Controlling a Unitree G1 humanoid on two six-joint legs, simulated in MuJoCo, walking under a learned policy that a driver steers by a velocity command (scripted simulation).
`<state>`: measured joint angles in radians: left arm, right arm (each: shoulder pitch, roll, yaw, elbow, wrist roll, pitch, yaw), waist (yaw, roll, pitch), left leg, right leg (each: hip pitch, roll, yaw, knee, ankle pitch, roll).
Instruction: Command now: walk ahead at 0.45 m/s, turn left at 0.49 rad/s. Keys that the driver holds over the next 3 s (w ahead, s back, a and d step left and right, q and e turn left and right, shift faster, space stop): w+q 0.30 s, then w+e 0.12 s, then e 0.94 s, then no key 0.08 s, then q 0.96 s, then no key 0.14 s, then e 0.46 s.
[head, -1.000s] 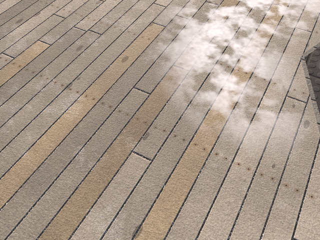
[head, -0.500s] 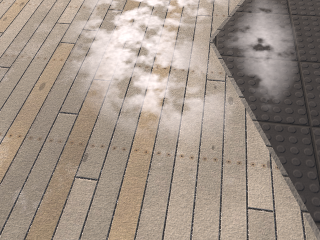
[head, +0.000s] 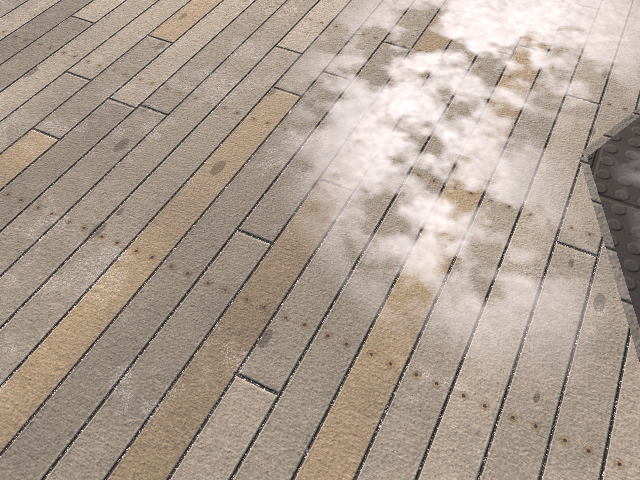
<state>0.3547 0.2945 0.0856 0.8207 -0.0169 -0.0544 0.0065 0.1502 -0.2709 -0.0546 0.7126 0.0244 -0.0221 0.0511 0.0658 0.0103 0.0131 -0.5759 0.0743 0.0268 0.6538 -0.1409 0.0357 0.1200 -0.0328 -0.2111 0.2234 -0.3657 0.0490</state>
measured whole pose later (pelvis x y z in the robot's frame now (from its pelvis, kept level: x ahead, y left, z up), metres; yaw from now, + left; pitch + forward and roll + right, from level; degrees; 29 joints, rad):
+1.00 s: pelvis +0.44 +0.09 +0.00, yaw -4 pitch +2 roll +0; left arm 0.20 0.32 0.08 0.69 -0.02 0.04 0.02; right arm 0.15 -0.29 -0.04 0.68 0.00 -0.02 -0.03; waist 0.03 -0.01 0.03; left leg -0.38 -0.03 -0.12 0.56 -0.24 -0.06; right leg -0.36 0.14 0.21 0.51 -0.17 -0.02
